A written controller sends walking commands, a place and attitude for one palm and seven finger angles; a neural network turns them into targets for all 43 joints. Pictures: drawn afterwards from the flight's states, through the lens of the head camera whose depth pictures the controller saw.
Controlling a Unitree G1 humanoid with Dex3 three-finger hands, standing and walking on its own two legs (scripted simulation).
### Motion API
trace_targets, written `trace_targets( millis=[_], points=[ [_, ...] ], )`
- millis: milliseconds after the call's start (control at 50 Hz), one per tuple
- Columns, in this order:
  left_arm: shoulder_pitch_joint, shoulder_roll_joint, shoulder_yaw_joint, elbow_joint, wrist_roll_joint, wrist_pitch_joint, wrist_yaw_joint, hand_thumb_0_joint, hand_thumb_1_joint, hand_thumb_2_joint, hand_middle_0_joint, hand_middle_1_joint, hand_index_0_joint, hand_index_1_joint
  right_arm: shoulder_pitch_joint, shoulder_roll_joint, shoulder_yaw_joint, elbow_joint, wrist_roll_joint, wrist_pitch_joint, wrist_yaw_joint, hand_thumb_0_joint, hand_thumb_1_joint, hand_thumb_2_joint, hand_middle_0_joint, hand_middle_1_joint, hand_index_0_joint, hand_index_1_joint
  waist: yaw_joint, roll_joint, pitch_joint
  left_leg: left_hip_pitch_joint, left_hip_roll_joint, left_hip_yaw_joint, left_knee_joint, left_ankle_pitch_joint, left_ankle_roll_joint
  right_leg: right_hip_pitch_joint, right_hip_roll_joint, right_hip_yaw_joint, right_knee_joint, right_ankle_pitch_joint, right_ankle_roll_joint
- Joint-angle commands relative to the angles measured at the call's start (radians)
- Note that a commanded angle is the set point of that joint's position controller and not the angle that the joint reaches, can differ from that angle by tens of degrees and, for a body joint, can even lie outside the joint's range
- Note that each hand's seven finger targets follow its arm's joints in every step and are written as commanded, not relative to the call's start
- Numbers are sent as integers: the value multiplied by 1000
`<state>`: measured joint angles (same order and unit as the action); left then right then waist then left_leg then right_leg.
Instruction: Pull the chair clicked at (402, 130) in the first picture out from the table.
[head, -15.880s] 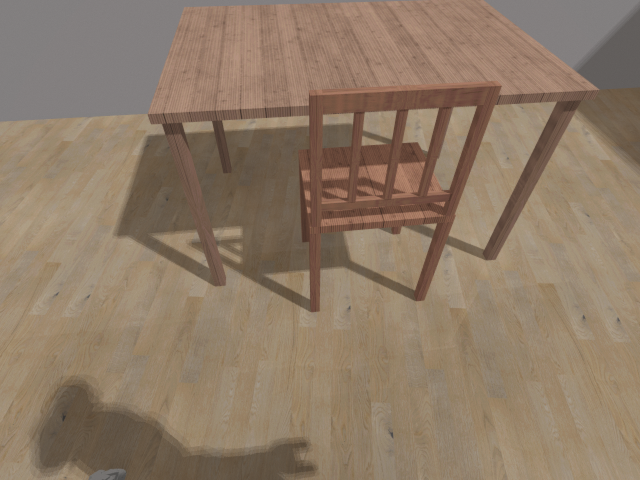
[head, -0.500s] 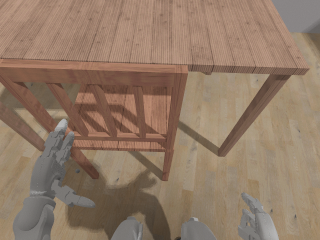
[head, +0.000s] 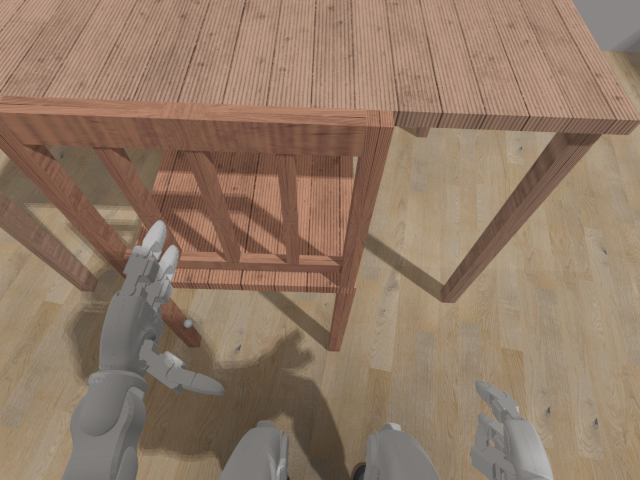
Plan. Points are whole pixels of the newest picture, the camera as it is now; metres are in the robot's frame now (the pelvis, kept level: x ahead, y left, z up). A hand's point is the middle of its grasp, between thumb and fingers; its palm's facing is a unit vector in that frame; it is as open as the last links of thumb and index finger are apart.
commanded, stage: aim the fingers beside a spindle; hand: left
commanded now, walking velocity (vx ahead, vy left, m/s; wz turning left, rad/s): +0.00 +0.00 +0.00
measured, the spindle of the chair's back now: (218, 212) +0.46 +0.17 +0.00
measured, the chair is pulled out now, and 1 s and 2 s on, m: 0.00 0.00 0.00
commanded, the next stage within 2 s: push the fingers through the gap in 0.98 s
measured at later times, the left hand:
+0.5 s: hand (219, 312) +0.31 +0.14 +0.01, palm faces -0.02 -1.00 -0.03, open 16.9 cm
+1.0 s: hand (207, 314) +0.31 +0.15 +0.01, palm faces +0.00 -1.00 -0.03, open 16.9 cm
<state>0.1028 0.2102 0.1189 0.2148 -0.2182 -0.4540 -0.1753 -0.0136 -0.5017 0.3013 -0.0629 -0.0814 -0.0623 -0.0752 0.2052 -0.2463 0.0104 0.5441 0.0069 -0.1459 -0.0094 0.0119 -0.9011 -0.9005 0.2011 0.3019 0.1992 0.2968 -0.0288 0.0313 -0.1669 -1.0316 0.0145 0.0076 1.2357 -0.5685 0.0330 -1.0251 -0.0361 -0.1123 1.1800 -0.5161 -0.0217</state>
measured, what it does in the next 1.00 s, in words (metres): stands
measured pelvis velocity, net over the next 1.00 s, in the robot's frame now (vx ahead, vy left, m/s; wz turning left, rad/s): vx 0.00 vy -0.01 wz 0.00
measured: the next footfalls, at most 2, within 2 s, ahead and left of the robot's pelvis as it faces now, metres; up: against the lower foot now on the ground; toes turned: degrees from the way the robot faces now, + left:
none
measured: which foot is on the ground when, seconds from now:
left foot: down 0.00-1.00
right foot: down 0.00-1.00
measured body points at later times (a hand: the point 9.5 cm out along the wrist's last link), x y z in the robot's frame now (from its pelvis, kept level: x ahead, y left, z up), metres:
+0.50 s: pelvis +0.00 +0.00 -0.01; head +0.11 +0.00 +0.43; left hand +0.30 +0.19 +0.01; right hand +0.16 -0.25 -0.12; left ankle +0.01 +0.10 -0.63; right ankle +0.03 -0.11 -0.63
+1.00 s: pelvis +0.00 -0.01 -0.01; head +0.10 +0.00 +0.43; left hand +0.30 +0.21 +0.01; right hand +0.17 -0.25 -0.11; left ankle +0.01 +0.10 -0.63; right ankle +0.03 -0.11 -0.63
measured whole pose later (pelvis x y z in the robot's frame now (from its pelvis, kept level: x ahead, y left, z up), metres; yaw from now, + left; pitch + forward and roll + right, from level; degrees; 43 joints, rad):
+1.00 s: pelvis +0.00 -0.01 -0.01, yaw +0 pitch +22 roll -2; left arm 0.02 0.20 0.11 0.29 -0.19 -0.47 -0.13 -0.01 -0.50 0.30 -0.06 -0.08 -0.06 -0.08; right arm 0.19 -0.25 0.00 0.54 0.01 -0.09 0.00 0.01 -0.90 -0.90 0.20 0.30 0.20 0.30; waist -0.03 0.02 -0.17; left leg -1.09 0.02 0.00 1.29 -0.58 0.02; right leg -1.09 -0.03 -0.12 1.24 -0.53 -0.04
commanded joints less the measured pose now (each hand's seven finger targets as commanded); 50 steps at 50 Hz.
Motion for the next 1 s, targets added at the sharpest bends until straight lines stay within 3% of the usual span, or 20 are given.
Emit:
trace_targets(
  millis=[0, 60, 160, 260, 300, 320, 360, 400, 460, 540, 640, 700, 720, 760, 800, 900, 920, 980],
  points=[
    [-173, 90, 22, -195, 14, -67, 21, 0, -500, 300, -60, -80, -60, -80, 0, -149, -61, -128, -1, -33, -13, 0, -900, -900, 200, 300, 200, 300, -17, 6, -311, 194, -5, -67, -173, 299, -16, 167, 27, 53, -115, 195, -7],
    [-216, 70, -9, -225, 29, -71, 41, 0, -500, 300, -60, -80, -60, -80, 1, -143, -61, -126, -3, -27, -9, 0, -900, -900, 200, 300, 200, 300, -12, 46, -346, 228, -4, -71, -168, 341, -24, 160, 22, 52, -101, 217, -10],
    [-196, 68, 3, -158, 47, -57, 76, 0, -500, 300, -60, -80, -60, -80, 3, -140, -61, -129, -4, 0, -1, 0, -900, -900, 200, 300, 200, 300, -11, -19, -336, 184, -6, -66, -158, 322, -21, 169, 26, 54, -95, 223, -7],
    [-212, 74, 12, -166, 54, -69, 93, 0, -500, 300, -60, -80, -60, -80, -1, -135, -61, -133, -6, 19, 5, 0, -900, -900, 200, 300, 200, 300, 3, 3, -370, 172, -10, -56, -149, 333, -21, 195, 25, 64, -85, 248, -10],
    [-226, 56, -12, -165, 53, -74, 92, 0, -500, 300, -60, -80, -60, -80, 2, -134, -61, -131, -5, 21, 6, 0, -900, -900, 200, 300, 200, 300, -13, -14, -366, 168, -8, -58, -142, 341, -18, 191, 26, 63, -84, 259, -9],
    [-213, 59, -7, -164, 57, -79, 92, 0, -500, 300, -60, -80, -60, -80, 3, -134, -64, -130, -5, 22, 7, 0, -900, -900, 200, 300, 200, 300, -5, -2, -372, 174, -7, -56, -137, 352, -19, 186, 26, 66, -79, 267, -10],
    [-232, 28, -45, -169, 58, -83, 90, 0, -500, 300, -60, -80, -60, -80, 2, -131, -63, -128, -5, 25, 9, 0, -900, -900, 200, 300, 200, 300, -17, 10, -363, 175, -8, -55, -131, 345, -19, 169, 24, 64, -79, 262, -9],
    [-202, 62, -12, -165, 59, -86, 96, 0, -500, 300, -60, -80, -60, -80, 7, -136, -66, -128, -4, 28, 7, 0, -900, -900, 200, 300, 200, 300, -9, -22, -373, 168, -8, -56, -131, 351, -18, 191, 28, 67, -79, 273, -10],
    [-206, 73, -1, -183, 59, -86, 100, 0, -500, 300, -60, -80, -60, -80, 2, -132, -64, -130, -4, 34, 7, 0, -900, -900, 200, 300, 200, 300, -6, -8, -373, 158, -10, -51, -134, 339, -17, 204, 25, 70, -81, 274, -8],
    [-162, 87, 29, -162, 46, -86, 96, 0, -500, 300, -60, -80, -60, -80, -2, -129, -63, -134, -1, 38, 6, 0, -900, -900, 200, 300, 200, 300, -1, -35, -354, 118, -16, -37, -131, 309, -13, 242, 27, 85, -97, 275, -6],
    [-250, 88, 18, -153, 38, -101, 70, 0, -500, 300, -60, -80, -60, -80, -6, -134, -62, -118, 0, 29, -4, 0, -900, -900, 200, 300, 200, 300, -22, -20, -337, 102, -18, -37, -118, 262, -8, 216, 26, 96, -106, 231, -4],
    [-234, 78, 3, -166, 28, -100, 51, 0, -500, 300, -60, -80, -60, -80, 0, -133, -63, -121, 1, 20, -5, 0, -900, -900, 200, 300, 200, 300, -20, -14, -370, 123, -17, -38, -118, 298, -6, 236, 25, 94, -104, 265, -5],
    [-195, 88, 22, -154, 25, -96, 46, 0, -500, 300, -60, -80, -60, -80, 1, -133, -65, -123, 2, 20, -5, 0, -900, -900, 200, 300, 200, 300, -7, -15, -377, 126, -18, -35, -123, 303, -9, 249, 25, 94, -105, 271, -5],
    [-194, 71, -1, -158, 22, -86, 38, 0, -500, 300, -60, -80, -60, -80, -6, -132, -63, -127, 5, 19, -2, 0, -900, -900, 200, 300, 200, 300, -12, 4, -357, 123, -19, -34, -127, 295, -9, 239, 23, 93, -110, 264, -4],
    [-200, 98, 25, -119, 26, -75, 43, 0, -500, 300, -60, -80, -60, -80, -5, -137, -61, -123, 5, 23, -4, 0, -900, -900, 200, 300, 200, 300, -18, -33, -325, 89, -19, -35, -122, 263, -7, 229, 25, 96, -116, 231, -3],
    [-207, 126, 70, -136, 20, -87, 48, 0, -500, 300, -60, -80, -60, -80, -3, -134, -62, -127, 2, 20, -3, 0, -900, -900, 200, 300, 200, 300, -1, -11, -355, 96, -20, -32, -121, 289, -9, 250, 26, 97, -104, 258, -7],
    [-231, 101, 41, -148, 19, -89, 43, 0, -500, 300, -60, -80, -60, -80, -8, -131, -61, -127, 2, 18, -2, 0, -900, -900, 200, 300, 200, 300, -12, -8, -360, 101, -21, -28, -114, 293, -6, 248, 24, 102, -106, 269, -3],
    [-244, 97, 30, -151, 19, -93, 38, 0, -500, 300, -60, -80, -60, -80, -5, -134, -61, -123, 2, 13, -3, 0, -900, -900, 200, 300, 200, 300, -14, 9, -352, 114, -20, -35, -121, 289, -9, 231, 25, 96, -105, 254, -5]
  ],
)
